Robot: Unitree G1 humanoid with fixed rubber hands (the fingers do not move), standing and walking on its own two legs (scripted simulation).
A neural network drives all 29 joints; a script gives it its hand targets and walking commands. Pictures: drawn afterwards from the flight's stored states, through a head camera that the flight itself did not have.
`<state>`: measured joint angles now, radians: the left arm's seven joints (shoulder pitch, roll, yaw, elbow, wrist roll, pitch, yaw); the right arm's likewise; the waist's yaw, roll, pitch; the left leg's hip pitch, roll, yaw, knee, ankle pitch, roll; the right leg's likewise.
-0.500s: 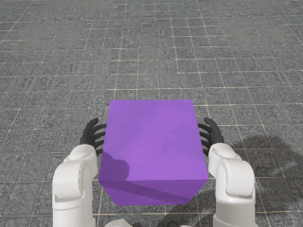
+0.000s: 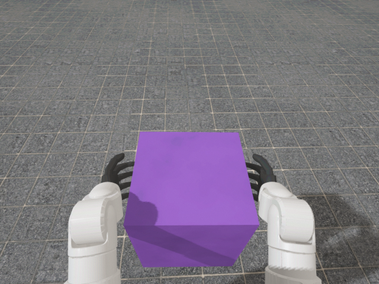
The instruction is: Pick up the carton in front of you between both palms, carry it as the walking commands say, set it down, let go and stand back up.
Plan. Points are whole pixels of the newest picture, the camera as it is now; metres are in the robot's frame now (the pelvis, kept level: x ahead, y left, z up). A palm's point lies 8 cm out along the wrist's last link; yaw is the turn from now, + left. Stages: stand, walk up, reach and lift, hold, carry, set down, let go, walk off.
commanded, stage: carry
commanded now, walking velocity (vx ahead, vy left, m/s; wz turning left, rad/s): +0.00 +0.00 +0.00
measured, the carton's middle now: (188, 202) +0.28 +0.00 +0.01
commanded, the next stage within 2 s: hold in 1.18 s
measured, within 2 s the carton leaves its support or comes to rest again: neither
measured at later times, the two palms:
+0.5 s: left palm (110, 213) +0.23 +0.15 +0.07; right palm (269, 212) +0.23 -0.15 +0.07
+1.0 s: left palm (114, 219) +0.23 +0.15 +0.04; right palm (264, 218) +0.23 -0.15 +0.04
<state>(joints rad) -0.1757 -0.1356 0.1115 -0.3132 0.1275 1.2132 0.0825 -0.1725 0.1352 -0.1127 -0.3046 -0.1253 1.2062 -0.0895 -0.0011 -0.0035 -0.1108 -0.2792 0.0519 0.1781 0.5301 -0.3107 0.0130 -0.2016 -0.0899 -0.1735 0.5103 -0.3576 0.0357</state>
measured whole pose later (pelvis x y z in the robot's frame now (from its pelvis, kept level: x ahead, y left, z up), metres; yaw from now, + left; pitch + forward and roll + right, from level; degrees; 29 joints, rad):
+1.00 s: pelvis -0.06 +0.00 +0.00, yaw +0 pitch +2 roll +0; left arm -0.24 -0.15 0.19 0.21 0.26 0.68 0.02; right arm -0.24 0.15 -0.20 0.22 -0.25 0.68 -0.02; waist 0.00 0.00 -0.09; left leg -0.33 0.06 0.18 0.50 -0.21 0.03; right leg -0.26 -0.08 -0.18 0.50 -0.27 0.01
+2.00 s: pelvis -0.09 -0.01 +0.00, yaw -2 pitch -6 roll +0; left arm -0.52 -0.20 0.48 0.53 0.43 0.59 -0.03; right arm -0.53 0.19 -0.50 0.57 -0.44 0.56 0.04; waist 0.00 -0.02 0.07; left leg -0.23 -0.04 -0.06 0.55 -0.22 0.01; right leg -0.19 0.04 0.08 0.57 -0.28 -0.01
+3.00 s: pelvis -0.14 -0.01 -0.24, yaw -3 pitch +45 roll -1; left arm -0.92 -0.05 0.40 0.66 0.19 0.22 0.10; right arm -0.93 -0.02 -0.43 0.72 -0.15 0.21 -0.04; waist -0.03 0.01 -0.16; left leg -1.94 -0.12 -0.09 1.62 -0.46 -0.04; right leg -1.89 0.12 0.07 1.65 -0.55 0.05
